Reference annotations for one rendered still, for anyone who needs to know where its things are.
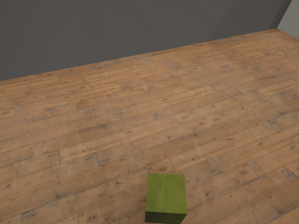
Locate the carton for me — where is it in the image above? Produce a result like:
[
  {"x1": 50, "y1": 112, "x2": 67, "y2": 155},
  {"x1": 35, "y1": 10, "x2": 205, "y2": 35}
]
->
[{"x1": 145, "y1": 173, "x2": 188, "y2": 224}]

